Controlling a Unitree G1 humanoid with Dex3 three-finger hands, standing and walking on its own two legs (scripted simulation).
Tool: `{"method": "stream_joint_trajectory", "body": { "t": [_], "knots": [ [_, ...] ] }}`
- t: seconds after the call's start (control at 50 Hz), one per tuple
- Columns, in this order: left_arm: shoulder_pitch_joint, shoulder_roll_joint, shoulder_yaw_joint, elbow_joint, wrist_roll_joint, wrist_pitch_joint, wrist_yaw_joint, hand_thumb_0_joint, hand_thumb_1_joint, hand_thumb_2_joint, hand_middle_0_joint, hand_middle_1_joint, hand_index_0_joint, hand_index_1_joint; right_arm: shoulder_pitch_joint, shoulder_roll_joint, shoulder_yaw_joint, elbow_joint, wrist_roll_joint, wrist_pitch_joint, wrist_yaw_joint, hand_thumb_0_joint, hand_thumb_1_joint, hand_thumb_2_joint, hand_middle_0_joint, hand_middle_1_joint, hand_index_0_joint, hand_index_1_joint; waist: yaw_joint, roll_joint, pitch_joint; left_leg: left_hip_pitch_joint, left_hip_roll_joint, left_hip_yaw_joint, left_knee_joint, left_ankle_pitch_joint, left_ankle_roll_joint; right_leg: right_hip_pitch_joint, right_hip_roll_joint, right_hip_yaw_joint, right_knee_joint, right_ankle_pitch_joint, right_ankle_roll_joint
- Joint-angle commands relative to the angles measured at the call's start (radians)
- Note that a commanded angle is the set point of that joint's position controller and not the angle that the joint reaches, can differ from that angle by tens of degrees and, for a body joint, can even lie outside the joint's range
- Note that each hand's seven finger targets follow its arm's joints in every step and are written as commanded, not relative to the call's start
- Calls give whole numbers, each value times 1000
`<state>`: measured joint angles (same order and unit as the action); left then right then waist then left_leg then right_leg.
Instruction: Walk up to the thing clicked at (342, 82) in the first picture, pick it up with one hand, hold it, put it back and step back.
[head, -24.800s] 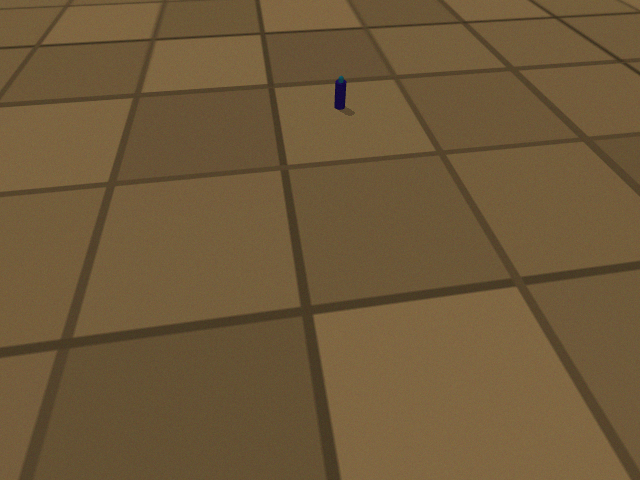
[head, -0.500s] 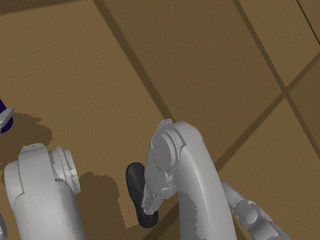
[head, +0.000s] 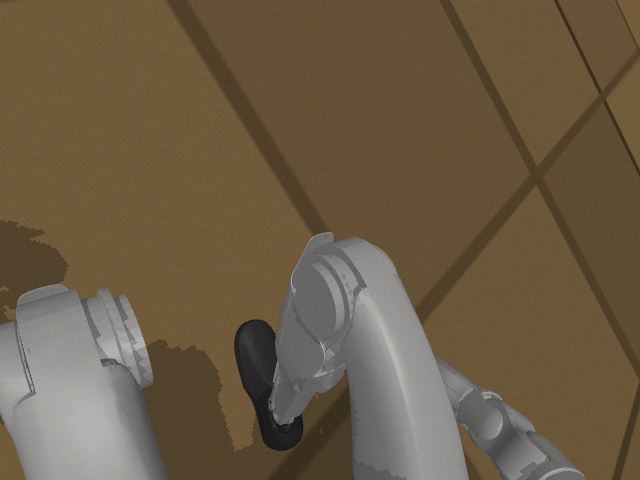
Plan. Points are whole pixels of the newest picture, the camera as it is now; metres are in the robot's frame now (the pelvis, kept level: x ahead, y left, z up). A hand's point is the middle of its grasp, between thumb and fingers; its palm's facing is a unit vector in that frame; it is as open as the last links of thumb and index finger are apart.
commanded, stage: loosen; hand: left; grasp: from the side
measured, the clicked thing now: out of the picture +0.41 +0.28 -0.19
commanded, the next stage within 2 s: open in 0.06 s
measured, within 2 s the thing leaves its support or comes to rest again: rests again in 0.10 s
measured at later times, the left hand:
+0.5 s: hand out of the picture +0.42 +0.28 -0.16, palm faces +0.27 -0.96 -0.01, open 11.6 cm
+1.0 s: hand out of the picture +0.42 +0.31 -0.13, palm faces +0.31 -0.95 -0.02, open 16.3 cm
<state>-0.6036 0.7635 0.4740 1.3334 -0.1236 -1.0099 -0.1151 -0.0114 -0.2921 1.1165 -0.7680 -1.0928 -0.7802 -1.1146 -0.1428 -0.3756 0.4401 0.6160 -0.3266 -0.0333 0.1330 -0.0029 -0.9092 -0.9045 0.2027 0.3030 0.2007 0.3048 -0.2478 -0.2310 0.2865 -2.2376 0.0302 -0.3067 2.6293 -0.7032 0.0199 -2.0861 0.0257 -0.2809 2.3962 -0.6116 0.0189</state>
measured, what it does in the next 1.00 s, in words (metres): stands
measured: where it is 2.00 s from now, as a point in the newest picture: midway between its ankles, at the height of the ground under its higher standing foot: (202, 447)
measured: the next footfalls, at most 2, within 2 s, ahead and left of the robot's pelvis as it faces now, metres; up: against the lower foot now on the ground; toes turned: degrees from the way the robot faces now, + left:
none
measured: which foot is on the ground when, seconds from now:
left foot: down 0.00-1.00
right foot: down 0.00-1.00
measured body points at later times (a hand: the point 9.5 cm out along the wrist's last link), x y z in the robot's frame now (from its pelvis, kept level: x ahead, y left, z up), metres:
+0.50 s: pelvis +0.00 +0.00 +0.00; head +0.22 +0.18 +0.34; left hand +0.40 +0.33 -0.16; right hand +0.17 -0.24 -0.04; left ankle +0.08 +0.12 -0.26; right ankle +0.14 -0.11 -0.26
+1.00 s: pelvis +0.00 +0.00 +0.00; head +0.22 +0.18 +0.35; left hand +0.40 +0.36 -0.12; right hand +0.17 -0.25 -0.04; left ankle +0.08 +0.12 -0.26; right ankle +0.14 -0.11 -0.26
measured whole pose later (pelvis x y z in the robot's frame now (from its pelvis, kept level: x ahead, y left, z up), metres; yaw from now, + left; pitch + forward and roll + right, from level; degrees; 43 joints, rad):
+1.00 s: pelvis +0.00 +0.00 +0.00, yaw +0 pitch +15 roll -16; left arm -0.59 0.78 0.53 1.16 -0.14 -0.98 -0.18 -0.01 -0.45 0.18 -0.21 -0.16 -0.20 -0.16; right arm -0.11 -0.37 0.42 0.58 -0.30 0.00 0.12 0.00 -0.89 -0.90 0.21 0.30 0.20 0.31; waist -0.21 -0.23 0.25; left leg -2.22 0.04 -0.31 2.62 -0.71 0.01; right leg -2.08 0.03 -0.29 2.38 -0.60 0.02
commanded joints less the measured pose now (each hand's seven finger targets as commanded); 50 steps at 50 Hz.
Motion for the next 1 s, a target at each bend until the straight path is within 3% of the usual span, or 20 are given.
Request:
{"method": "stream_joint_trajectory", "body": {
  "t": [0.0,0.04,0.1,0.12,0.16,0.2,0.26,0.36,0.44,0.5,0.52,0.66,0.74,0.78,0.82,0.88,0.92,0.94,0.96,0.98],
  "knots": [
    [-280,196,37,-240,-43,-136,7,0,42,907,-1129,-1103,-1147,-1088,61,-341,-102,-18,2,4,-15,0,-914,-897,201,300,200,300,-85,520,-691,440,30,55,-297,169,-37,338,60,-28,-175,213,-26],
    [-273,193,33,-233,-30,-138,12,0,0,777,-1051,-1005,-1067,-990,55,-341,-103,-17,1,4,-16,0,-913,-897,201,300,200,300,-88,544,-667,457,35,50,-312,166,-43,311,59,-33,-169,204,-29],
    [-289,245,51,-243,-5,-146,26,0,-133,649,-970,-887,-983,-875,48,-340,-98,-17,-6,10,-17,0,-915,-897,201,300,200,300,-83,583,-652,456,40,45,-326,146,-48,294,62,-38,-163,181,-36],
    [-284,241,51,-238,1,-147,28,0,-197,636,-890,-807,-903,-805,42,-342,-100,-18,-6,12,-19,0,-918,-902,201,300,200,300,-81,589,-634,463,42,42,-331,144,-51,277,59,-39,-159,179,-37],
    [-275,243,55,-231,4,-149,36,0,-37,796,-1050,-967,-1063,-965,43,-345,-96,-22,-11,14,-17,0,-914,-901,200,300,200,300,-87,608,-631,468,44,38,-337,142,-54,279,61,-44,-154,178,-38],
    [-276,227,30,-222,11,-142,33,0,-197,636,-925,-823,-936,-817,34,-348,-102,-23,-9,14,-17,0,-924,-903,201,300,200,300,-90,608,-624,470,44,38,-337,133,-55,260,62,-44,-154,173,-40],
    [-276,218,33,-199,0,-130,36,0,-255,517,-744,-652,-741,-655,41,-351,-102,-24,-6,15,-18,0,-915,-902,201,301,200,300,-96,570,-609,441,43,44,-330,119,-46,273,64,-43,-170,172,-34],
    [-207,149,-18,-89,-7,-110,21,0,-326,457,-695,-589,-692,-593,43,-356,-99,-33,3,17,-13,0,-911,-901,201,301,200,301,-108,482,-568,403,42,23,-336,89,-41,249,65,-63,-173,153,-28],
    [-214,166,-15,-106,-19,-112,12,0,-334,396,-607,-502,-603,-505,40,-349,-91,-45,6,18,-11,0,-902,-899,201,301,200,301,-83,475,-585,389,36,32,-328,104,-37,274,70,-57,-175,160,-31],
    [-237,167,-5,-99,-27,-119,10,0,-350,374,-553,-454,-549,-458,35,-353,-90,-46,9,15,-11,0,-901,-899,201,301,201,301,-97,479,-560,385,40,22,-336,76,-38,254,69,-63,-171,138,-31],
    [-246,188,12,-117,-29,-124,11,0,-363,362,-532,-432,-525,-438,31,-353,-91,-48,10,16,-11,0,-901,-900,201,301,200,301,-85,481,-565,386,40,25,-336,61,-37,251,69,-60,-175,126,-33],
    [-266,187,-12,-117,-18,-130,-1,0,-428,244,-378,-276,-371,-282,33,-344,-88,-37,0,17,-17,0,-900,-900,201,301,201,301,-98,493,-574,379,39,50,-314,69,-32,274,73,-48,-188,137,-32],
    [-262,201,2,-120,-20,-129,-7,0,-433,205,-219,-182,-216,-184,34,-348,-88,-39,2,17,-19,0,-883,-897,202,301,201,301,-89,497,-587,401,43,40,-323,74,-35,266,71,-54,-182,137,-32],
    [-250,235,31,-146,-20,-128,-18,0,-427,176,-184,-137,-177,-142,34,-356,-93,-38,5,22,-22,0,-886,-898,202,301,201,301,-72,529,-591,420,47,31,-342,79,-42,258,66,-56,-168,136,-35],
    [-238,288,81,-209,-18,-122,-25,0,-446,162,-171,-124,-163,-130,38,-354,-100,-43,7,27,-25,0,-890,-899,201,301,201,301,-41,565,-638,450,48,35,-347,113,-47,275,66,-50,-158,157,-39],
    [-182,309,124,-336,-30,-91,-43,0,-452,141,-151,-104,-143,-109,58,-356,-126,-59,13,34,-32,0,-898,-901,201,301,201,301,0,650,-736,529,48,47,-373,194,-60,303,61,-38,-148,205,-44],
    [-166,259,86,-378,-34,-51,-63,0,-445,129,-143,-89,-134,-95,64,-349,-144,-66,28,37,-37,0,-902,-902,201,301,201,301,2,693,-744,555,49,53,-394,209,-65,267,57,-29,-145,210,-49],
    [-142,257,97,-392,-36,-28,-70,0,-444,136,-159,-102,-150,-108,76,-345,-154,-63,37,39,-39,0,-901,-902,201,301,201,301,14,696,-750,547,47,56,-404,212,-67,260,55,-26,-146,209,-51],
    [-129,206,50,-369,-38,-4,-85,0,-423,147,-145,-105,-138,-108,94,-332,-160,-43,47,42,-40,0,-897,-901,201,301,201,301,0,677,-720,506,42,66,-405,186,-60,255,54,-21,-157,196,-50],
    [-142,239,78,-408,-39,18,-88,0,-432,151,-152,-108,-144,-113,92,-337,-178,-68,58,39,-43,0,-893,-901,201,301,200,301,10,656,-736,483,41,75,-405,182,-54,254,54,-17,-161,196,-50]
  ]
}}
